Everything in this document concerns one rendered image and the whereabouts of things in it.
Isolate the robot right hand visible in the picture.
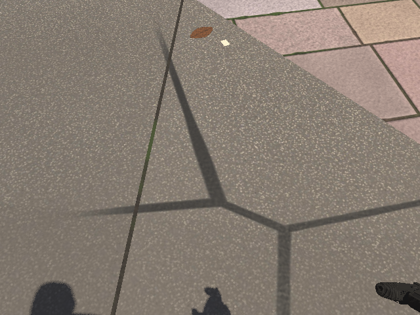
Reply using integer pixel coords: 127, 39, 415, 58
375, 282, 420, 312

